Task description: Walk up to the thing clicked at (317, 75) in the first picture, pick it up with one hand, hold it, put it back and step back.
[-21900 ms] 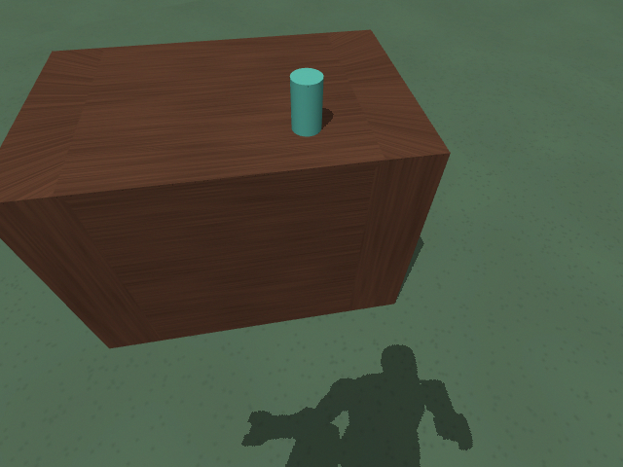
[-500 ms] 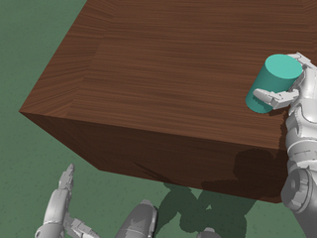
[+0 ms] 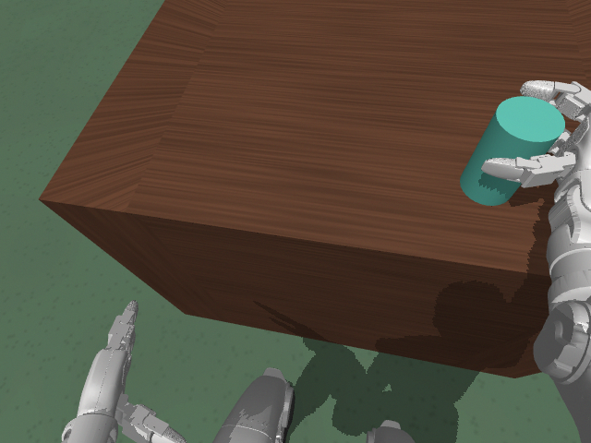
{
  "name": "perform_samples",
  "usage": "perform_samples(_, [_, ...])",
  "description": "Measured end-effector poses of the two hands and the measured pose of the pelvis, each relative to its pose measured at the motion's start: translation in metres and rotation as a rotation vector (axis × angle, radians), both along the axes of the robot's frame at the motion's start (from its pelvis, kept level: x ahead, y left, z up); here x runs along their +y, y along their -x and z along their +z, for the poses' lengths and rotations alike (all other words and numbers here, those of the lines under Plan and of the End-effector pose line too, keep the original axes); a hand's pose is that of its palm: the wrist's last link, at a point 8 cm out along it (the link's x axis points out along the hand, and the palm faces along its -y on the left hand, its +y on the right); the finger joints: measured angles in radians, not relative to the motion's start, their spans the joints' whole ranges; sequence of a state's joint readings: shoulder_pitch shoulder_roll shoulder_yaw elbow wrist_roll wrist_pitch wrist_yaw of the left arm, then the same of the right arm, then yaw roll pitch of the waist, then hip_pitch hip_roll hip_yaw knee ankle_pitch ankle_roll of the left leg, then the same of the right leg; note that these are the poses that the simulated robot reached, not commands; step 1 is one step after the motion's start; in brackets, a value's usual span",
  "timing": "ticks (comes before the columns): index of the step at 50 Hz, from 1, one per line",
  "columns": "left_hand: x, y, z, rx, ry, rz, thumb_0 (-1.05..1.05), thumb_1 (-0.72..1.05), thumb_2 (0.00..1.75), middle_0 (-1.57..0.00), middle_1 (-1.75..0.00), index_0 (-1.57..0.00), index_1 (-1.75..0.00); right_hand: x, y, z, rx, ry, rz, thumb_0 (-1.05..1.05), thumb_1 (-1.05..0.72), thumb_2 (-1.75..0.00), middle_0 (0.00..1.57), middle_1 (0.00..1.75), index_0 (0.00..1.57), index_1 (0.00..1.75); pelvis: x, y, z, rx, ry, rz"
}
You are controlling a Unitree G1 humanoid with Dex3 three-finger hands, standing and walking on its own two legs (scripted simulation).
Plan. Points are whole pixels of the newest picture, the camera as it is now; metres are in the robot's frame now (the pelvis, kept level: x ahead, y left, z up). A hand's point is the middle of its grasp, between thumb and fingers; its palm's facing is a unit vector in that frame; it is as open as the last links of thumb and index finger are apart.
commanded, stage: open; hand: right
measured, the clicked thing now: (505, 155) +0.51 -0.17 +0.06
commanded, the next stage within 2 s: withdraw in 0.22 s
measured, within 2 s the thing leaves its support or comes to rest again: neither
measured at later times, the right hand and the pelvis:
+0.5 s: hand (543, 130) +0.52 -0.20 +0.09, palm faces +0.16 +0.99 +0.00, open 17.5 cm; pelvis +0.00 +0.00 +0.00, yaw +0 degrees
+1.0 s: hand out of the picture +0.50 -0.32 +0.17, palm faces +0.31 +0.92 -0.23, open 17.5 cm; pelvis +0.03 +0.00 +0.03, yaw +0 degrees
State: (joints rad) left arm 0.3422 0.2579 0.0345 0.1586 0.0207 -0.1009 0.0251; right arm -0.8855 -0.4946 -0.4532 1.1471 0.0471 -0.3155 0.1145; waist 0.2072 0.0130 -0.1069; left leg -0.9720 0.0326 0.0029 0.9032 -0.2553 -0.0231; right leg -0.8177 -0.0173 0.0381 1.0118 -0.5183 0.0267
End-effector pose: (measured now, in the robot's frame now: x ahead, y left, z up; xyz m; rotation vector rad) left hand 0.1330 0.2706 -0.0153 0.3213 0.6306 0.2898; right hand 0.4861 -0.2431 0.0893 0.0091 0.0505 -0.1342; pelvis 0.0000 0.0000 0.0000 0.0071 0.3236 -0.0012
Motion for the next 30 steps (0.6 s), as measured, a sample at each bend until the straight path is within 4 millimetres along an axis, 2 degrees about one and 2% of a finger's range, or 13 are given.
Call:
perform_samples(6, [0.000,0.003,0.001,-0.003,-0.004,-0.007,-0.01,-0.54,0.07,-0.06,-0.04,-0.05,-0.04,0.000,0.002,-0.004,0.008,0.001,0.000,-0.01,0.54,-0.29,0.70,0.52,0.71,0.51,0.001,0.003,-0.001,0.000,0.003,0.001])
perform_samples(13, [0.004,0.007,0.002,0.000,-0.022,-0.001,-0.01,-0.55,0.07,-0.06,-0.04,-0.04,-0.05,0.001,-0.001,-0.004,-0.008,0.003,-0.003,-0.01,0.59,-0.12,0.46,0.29,0.46,0.29,0.002,0.005,-0.003,0.004,0.001,0.003])
perform_samples(22, [0.000,0.005,0.001,0.006,-0.015,-0.003,-0.01,-0.54,0.06,-0.06,-0.04,-0.04,-0.05,-0.003,-0.006,-0.003,-0.007,0.007,-0.009,-0.01,0.61,-0.04,0.17,0.10,0.18,0.10,0.001,0.001,-0.002,0.009,-0.001,0.002])
perform_samples(27, [-0.010,-0.002,0.005,-0.010,0.010,-0.011,-0.01,-0.53,0.06,-0.06,-0.04,-0.05,-0.05,-0.014,-0.006,0.014,-0.039,0.006,-0.030,-0.01,0.61,-0.04,0.10,0.07,0.11,0.07,0.000,-0.003,0.001,-0.004,-0.004,0.004])
perform_samples(30, [-0.015,-0.002,0.005,0.000,0.033,-0.006,-0.01,-0.53,0.05,-0.06,-0.04,-0.05,-0.04,-0.028,-0.005,0.034,-0.059,0.023,-0.049,-0.01,0.60,-0.03,0.08,0.07,0.09,0.06,-0.001,-0.008,0.006,-0.015,-0.006,0.002])
